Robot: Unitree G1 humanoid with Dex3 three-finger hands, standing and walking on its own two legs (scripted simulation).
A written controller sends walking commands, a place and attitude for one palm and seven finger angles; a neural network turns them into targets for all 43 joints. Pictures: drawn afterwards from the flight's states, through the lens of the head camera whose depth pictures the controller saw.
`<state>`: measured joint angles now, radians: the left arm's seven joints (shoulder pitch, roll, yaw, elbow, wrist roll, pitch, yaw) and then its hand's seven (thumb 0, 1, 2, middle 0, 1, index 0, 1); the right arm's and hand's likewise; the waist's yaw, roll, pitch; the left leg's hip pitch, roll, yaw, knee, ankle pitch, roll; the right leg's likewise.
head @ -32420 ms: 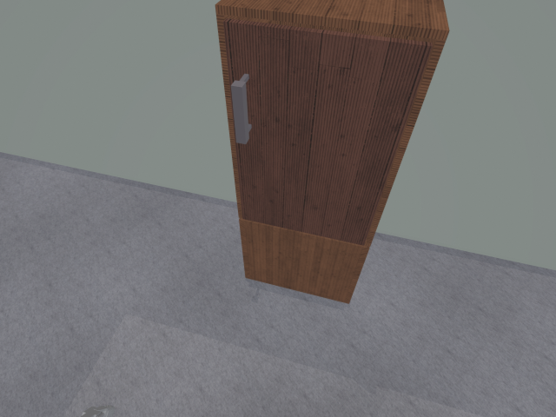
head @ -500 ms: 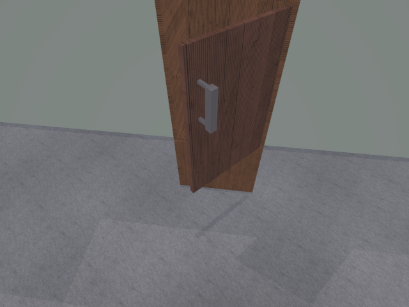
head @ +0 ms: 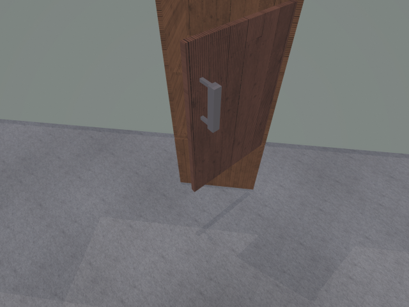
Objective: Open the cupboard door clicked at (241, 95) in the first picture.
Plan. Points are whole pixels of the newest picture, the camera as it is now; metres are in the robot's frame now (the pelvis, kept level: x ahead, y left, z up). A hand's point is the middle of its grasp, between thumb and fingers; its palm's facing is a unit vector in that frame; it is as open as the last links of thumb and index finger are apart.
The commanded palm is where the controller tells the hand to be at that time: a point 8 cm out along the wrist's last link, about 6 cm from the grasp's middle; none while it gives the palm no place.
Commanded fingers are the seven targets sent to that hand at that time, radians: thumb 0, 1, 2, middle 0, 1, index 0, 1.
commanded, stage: look to check the result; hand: left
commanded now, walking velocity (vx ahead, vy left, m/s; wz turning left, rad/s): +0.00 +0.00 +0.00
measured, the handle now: (208, 105) +0.59 +0.02 +0.06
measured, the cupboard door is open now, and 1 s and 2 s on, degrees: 47 47 47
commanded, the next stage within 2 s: walk to a spot facing it in 0.20 s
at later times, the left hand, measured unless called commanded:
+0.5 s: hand out of the picture +0.05 +0.20 -0.17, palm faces -0.02 -0.97 -0.24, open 7.4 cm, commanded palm none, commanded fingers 0.00 0.90 0.90 -0.20 -0.30 -0.20 -0.30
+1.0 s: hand out of the picture +0.12 +0.16 -0.18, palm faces -0.28 -0.93 -0.24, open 7.4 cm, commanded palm none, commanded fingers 0.00 0.90 0.90 -0.20 -0.30 -0.20 -0.30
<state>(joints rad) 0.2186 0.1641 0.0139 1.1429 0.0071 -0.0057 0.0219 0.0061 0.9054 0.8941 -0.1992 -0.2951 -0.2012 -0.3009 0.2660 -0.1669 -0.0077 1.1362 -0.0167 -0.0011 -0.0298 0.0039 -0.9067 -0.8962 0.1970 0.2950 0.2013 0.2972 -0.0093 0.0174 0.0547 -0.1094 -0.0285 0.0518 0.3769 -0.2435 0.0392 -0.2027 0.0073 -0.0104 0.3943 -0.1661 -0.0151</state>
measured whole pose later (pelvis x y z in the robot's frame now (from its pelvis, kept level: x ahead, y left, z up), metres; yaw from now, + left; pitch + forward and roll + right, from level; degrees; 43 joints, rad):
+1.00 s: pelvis +0.03 -0.02 +0.00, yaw -21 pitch +2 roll +1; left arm 0.24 0.20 0.08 0.95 0.03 0.05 0.01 0.01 0.90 0.89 -0.20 -0.30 -0.20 -0.30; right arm 0.04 -0.22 -0.06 0.88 0.01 0.03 -0.03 0.01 -0.91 -0.90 0.20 0.29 0.20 0.30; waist 0.04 -0.04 0.12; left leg -0.38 0.01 -0.01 0.80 -0.45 -0.04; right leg -0.30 0.07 0.20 0.50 -0.22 -0.01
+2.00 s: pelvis +0.06 -0.05 -0.02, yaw -57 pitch +1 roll +0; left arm 0.16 0.25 0.06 0.87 0.02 0.04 -0.02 0.01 0.91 0.89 -0.20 -0.30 -0.20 -0.30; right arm 0.23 -0.26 -0.06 0.90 -0.01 0.06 -0.02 0.01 -0.90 -0.90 0.20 0.30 0.20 0.30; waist 0.00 0.03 0.09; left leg -0.41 0.12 0.06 0.98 -0.52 -0.06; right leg -0.31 0.00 -0.01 0.62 -0.33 -0.01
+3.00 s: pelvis +0.14 -0.36 -0.01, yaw -90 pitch +1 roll -1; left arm 0.24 0.23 0.08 0.99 0.03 0.01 -0.05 0.01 0.91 0.89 -0.20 -0.30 -0.20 -0.30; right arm 0.25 -0.16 -0.02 0.90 -0.04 -0.08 0.00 0.00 -0.91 -0.90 0.20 0.30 0.20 0.30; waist 0.01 -0.04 0.03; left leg -0.27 0.10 0.14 0.52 -0.26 -0.01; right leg -0.48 -0.04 -0.03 1.14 -0.35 -0.01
